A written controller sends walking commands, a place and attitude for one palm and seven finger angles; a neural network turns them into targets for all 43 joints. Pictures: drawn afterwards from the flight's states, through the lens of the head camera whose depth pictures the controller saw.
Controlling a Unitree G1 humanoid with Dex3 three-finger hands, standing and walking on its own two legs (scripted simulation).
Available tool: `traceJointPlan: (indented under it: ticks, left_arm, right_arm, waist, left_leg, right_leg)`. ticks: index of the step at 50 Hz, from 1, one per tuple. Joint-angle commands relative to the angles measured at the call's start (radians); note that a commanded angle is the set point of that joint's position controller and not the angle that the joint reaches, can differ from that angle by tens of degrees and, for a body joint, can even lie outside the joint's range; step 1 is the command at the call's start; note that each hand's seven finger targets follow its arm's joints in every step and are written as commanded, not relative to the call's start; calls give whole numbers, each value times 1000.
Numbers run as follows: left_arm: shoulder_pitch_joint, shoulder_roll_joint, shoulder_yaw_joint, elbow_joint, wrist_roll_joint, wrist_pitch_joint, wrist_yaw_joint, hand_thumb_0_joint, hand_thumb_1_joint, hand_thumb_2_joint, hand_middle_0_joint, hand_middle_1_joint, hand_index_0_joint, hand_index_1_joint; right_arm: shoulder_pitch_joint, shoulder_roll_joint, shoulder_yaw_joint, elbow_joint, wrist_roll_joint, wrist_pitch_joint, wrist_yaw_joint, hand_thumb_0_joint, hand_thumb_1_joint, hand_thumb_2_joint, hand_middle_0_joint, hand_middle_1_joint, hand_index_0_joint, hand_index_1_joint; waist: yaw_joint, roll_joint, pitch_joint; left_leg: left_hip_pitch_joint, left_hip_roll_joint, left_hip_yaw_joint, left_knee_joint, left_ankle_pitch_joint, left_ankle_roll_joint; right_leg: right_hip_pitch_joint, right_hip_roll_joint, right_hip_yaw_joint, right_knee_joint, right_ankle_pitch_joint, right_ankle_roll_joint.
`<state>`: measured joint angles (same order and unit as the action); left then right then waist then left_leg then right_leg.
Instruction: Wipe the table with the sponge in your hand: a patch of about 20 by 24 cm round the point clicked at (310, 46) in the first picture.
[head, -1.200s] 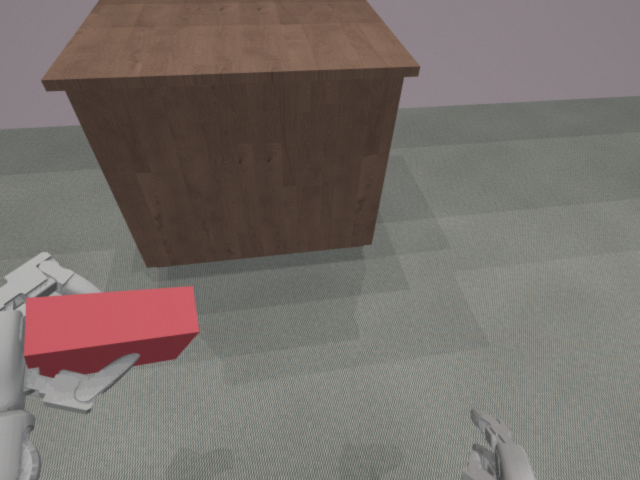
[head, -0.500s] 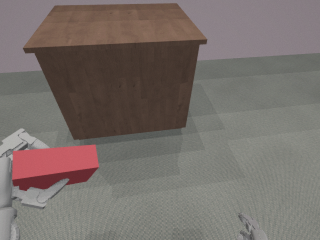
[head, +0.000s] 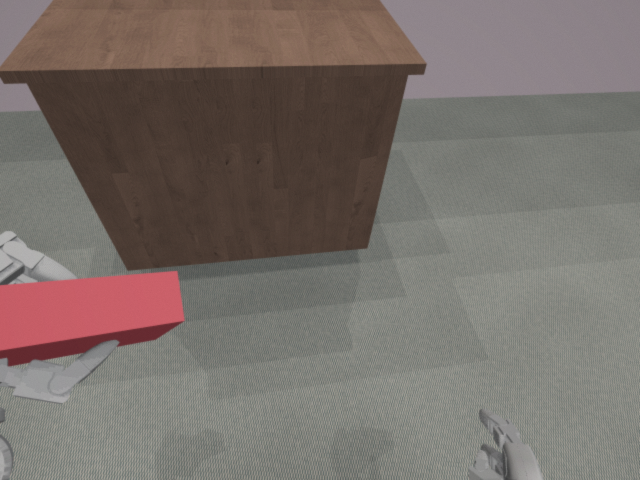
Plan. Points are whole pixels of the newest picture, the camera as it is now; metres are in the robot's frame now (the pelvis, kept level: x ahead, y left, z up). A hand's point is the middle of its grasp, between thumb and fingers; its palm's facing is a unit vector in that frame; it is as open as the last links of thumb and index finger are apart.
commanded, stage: walk to a spot facing it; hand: left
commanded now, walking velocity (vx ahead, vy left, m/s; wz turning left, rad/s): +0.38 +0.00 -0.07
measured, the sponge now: (117, 314) +0.23 +0.21 +0.15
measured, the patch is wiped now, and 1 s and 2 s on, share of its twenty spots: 0.00 0.00 0.00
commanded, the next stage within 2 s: turn to face it in 0.72 s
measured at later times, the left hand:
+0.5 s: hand (225, 197) +0.37 +0.14 +0.18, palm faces +0.35 -0.77 -0.54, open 9.2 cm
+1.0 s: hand (192, 164) +0.40 +0.19 +0.19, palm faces +0.57 -0.72 -0.40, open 9.2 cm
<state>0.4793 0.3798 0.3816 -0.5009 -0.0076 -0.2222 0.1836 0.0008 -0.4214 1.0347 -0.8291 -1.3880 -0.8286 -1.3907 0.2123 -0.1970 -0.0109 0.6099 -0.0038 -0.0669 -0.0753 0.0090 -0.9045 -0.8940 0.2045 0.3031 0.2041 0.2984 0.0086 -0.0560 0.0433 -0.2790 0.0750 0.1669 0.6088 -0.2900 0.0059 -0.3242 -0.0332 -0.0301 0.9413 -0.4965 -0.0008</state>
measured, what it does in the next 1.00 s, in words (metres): walks ahead: right foot, then left foot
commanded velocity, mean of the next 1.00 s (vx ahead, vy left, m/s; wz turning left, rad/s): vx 0.16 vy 0.00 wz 0.17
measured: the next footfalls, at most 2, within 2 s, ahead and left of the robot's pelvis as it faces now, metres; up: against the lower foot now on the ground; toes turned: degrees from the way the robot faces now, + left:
right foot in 0.32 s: +0.23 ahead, -0.15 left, +0.00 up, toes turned -12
left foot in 0.86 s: +0.32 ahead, +0.05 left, +0.00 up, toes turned +20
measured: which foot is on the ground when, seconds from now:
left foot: down 0.00-0.32, up 0.34-0.84, down 0.86-1.00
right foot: up 0.00-0.30, down 0.32-0.86, up 0.88-1.00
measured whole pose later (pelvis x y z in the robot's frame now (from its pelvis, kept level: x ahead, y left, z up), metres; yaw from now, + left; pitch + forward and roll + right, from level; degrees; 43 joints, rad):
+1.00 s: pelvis +0.23 -0.09 -0.01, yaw +11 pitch -4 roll +2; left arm 0.38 0.41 0.37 -0.53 -0.01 -0.20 0.17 0.00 -0.42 1.04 -0.83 -1.39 -0.83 -1.39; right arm 0.14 -0.12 0.03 0.57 0.00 -0.05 -0.03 0.01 -0.91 -0.89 0.20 0.30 0.20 0.30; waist 0.01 -0.05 0.10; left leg -0.34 0.05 0.15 0.61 -0.20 0.02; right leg -0.42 -0.06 -0.06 1.12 -0.51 0.03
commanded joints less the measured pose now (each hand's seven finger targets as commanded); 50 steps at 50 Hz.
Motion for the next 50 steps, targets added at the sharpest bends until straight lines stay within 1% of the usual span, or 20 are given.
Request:
traceJointPlan:
  ticks: [1, 5, 11, 14, 15, 16, 17, 20, 22, 25, 30, 37, 39, 41, 42, 43, 44, 45, 46, 50]
  left_arm:
    - [-139, 131, 44, -260, -2, -52, -2, 0, 100, 1300, -1200, -1600, -1200, -1600]
    - [-88, 117, 47, -280, 2, -39, -10, 0, 100, 1300, -1200, -1600, -1200, -1600]
    - [-98, 142, 82, -225, -6, -40, -18, 0, 100, 1300, -1200, -1600, -1200, -1600]
    - [-83, 155, 101, -173, -6, -26, -21, 0, 100, 1300, -1200, -1600, -1200, -1600]
    - [-78, 144, 82, -159, -2, -13, -22, 0, 100, 1300, -1200, -1600, -1200, -1600]
    - [-90, 211, 126, -172, 4, -10, -17, 0, 100, 1300, -1200, -1600, -1200, -1600]
    - [-88, 233, 166, -182, -12, -14, -12, 0, 100, 1300, -1200, -1600, -1200, -1600]
    - [-50, 249, 195, -235, -15, -44, -28, 0, 100, 1300, -1200, -1600, -1200, -1600]
    - [12, 224, 195, -236, -12, -63, -22, 0, 100, 1300, -1200, -1600, -1200, -1600]
    - [15, 216, 192, -264, -19, -70, -17, 0, 100, 1300, -1200, -1600, -1200, -1600]
    - [52, 194, 174, -252, -22, -68, 1, 0, 100, 1300, -1200, -1600, -1200, -1600]
    - [16, 171, 141, -252, -20, -39, 26, 0, 100, 1300, -1200, -1600, -1200, -1600]
    - [-31, 180, 131, -290, -21, -40, 35, 0, 100, 1300, -1200, -1600, -1200, -1600]
    - [-82, 180, 107, -314, -30, -38, 40, 0, 100, 1300, -1200, -1600, -1200, -1600]
    - [-107, 176, 102, -333, -32, -50, 40, 0, 100, 1300, -1200, -1600, -1200, -1600]
    - [-107, 178, 108, -364, -41, -68, 36, 0, 100, 1300, -1200, -1600, -1200, -1600]
    - [-122, 209, 116, -349, -23, -81, 32, 0, 100, 1300, -1200, -1600, -1200, -1600]
    - [-127, 182, 76, -235, -23, -72, 15, 0, 100, 1300, -1200, -1600, -1200, -1600]
    - [-137, 202, 99, -280, -14, -66, 7, 0, 100, 1300, -1200, -1600, -1200, -1600]
    - [-115, 192, 126, -396, -21, -65, -3, 0, 100, 1300, -1200, -1600, -1200, -1600]
  right_arm:
    - [-59, -121, -38, -124, 3, -71, 8, 0, -900, -900, 200, 300, 200, 300]
    - [-49, -115, -35, -131, 6, -81, 13, 0, -900, -900, 200, 300, 200, 300]
    - [-64, -98, -28, -139, -4, -87, 4, 0, -900, -900, 200, 300, 200, 300]
    - [-77, -91, -30, -132, 6, -68, 3, 0, -900, -900, 200, 300, 200, 300]
    - [-68, -71, -30, -132, 14, -60, 8, 0, -900, -900, 200, 300, 200, 300]
    - [-93, -54, -28, -151, 13, -52, 7, 0, -900, -900, 200, 300, 200, 300]
    - [-125, -76, -24, -160, 8, -50, 10, 0, -900, -900, 200, 300, 200, 300]
    - [-119, -90, -34, -118, 10, -28, 32, 0, -900, -900, 200, 300, 200, 300]
    - [-132, -79, -29, -113, 7, -7, 29, 0, -900, -900, 200, 300, 200, 300]
    - [-126, -90, -43, -130, 6, 2, 24, 0, -900, -900, 200, 300, 200, 300]
    - [-81, -85, -49, -162, -3, 1, 20, 0, -900, -900, 200, 300, 200, 300]
    - [-49, -78, -41, -203, -4, -7, 4, 0, -900, -900, 200, 300, 200, 300]
    - [-45, -76, -39, -206, -5, -10, -2, 0, -900, -900, 200, 300, 200, 300]
    - [-29, -74, -34, -204, -4, -11, -13, 0, -900, -900, 200, 300, 200, 300]
    - [-32, -82, -33, -209, -5, -13, -13, 0, -900, -900, 200, 300, 200, 300]
    - [-40, -109, -35, -213, -6, -23, -6, 0, -900, -900, 200, 300, 200, 300]
    - [-22, -98, -24, -202, -3, -32, 13, 0, -900, -900, 200, 300, 200, 300]
    - [-23, -119, -34, -181, 11, -35, 26, 0, -900, -900, 200, 300, 200, 300]
    - [-76, -126, -34, -178, -3, -29, 25, 0, -900, -900, 200, 300, 200, 300]
    - [-92, -112, -30, -178, 0, -49, 42, 0, -900, -900, 200, 300, 200, 300]
  waist:
    - [-36, 230, -68]
    - [-16, 282, -79]
    - [-23, 314, -60]
    - [10, 195, -160]
    - [13, 26, -201]
    - [16, -240, -225]
    - [22, -221, -219]
    - [2, -31, -185]
    - [-9, -6, -163]
    - [-22, -18, -146]
    - [-8, -31, -150]
    - [20, -104, -132]
    - [10, -92, -168]
    - [-41, -18, -233]
    - [-47, 92, -270]
    - [-13, 321, -285]
    - [-11, 295, -274]
    - [-19, 174, -182]
    - [-7, 223, -211]
    - [8, 303, -158]
  left_leg:
    - [299, 363, -466, -319, 167, 230]
    - [208, 245, -188, -333, 162, 144]
    - [161, 237, -83, -295, 268, 114]
    - [74, 173, -5, 45, 294, 83]
    - [-32, 105, 31, 294, 181, 60]
    - [-310, -30, 2, 600, -223, 22]
    - [-399, -37, -142, 750, -288, 13]
    - [-412, 42, -213, 827, -110, -19]
    - [-425, 43, -191, 826, -44, -36]
    - [-424, 54, -166, 725, 0, -50]
    - [-335, 51, -46, 343, 2, -44]
    - [-234, -9, 56, 107, -2, -31]
    - [-150, -42, 73, 31, 6, -25]
    - [74, -80, 67, -131, 136, -5]
    - [243, 26, -93, -178, 373, 52]
    - [371, 317, -480, -175, 886, 207]
    - [386, 394, -571, -184, 1004, 267]
    - [327, 359, -485, -201, 904, 239]
    - [240, 358, -427, -218, 711, 216]
    - [12, 237, -154, -296, 241, 124]
  right_leg:
    - [-433, -72, 31, 251, 9, 17]
    - [-314, -67, -74, 79, 153, 28]
    - [-118, -16, -189, -244, 208, 28]
    - [215, 34, -219, -416, 280, 10]
    - [314, -75, -70, -469, 265, -37]
    - [446, -326, 392, -564, 364, -145]
    - [422, -430, 542, -642, 381, -181]
    - [321, -398, 347, -621, 260, -163]
    - [278, -352, 155, -611, 437, -133]
    - [251, -340, 19, -610, 595, -118]
    - [300, -338, -87, -559, 845, -115]
    - [323, -343, -132, -472, 1000, -88]
    - [317, -346, -156, -375, 1049, -81]
    - [229, -300, -195, -144, 1000, -24]
    - [86, -215, -182, 23, 696, 16]
    - [-145, -56, -121, 215, 11, 58]
    - [-223, -26, 7, 322, -194, 31]
    - [-258, -23, 31, 327, -149, 19]
    - [-207, -63, 49, 304, -88, 28]
    - [-47, -43, -18, 52, 86, 34]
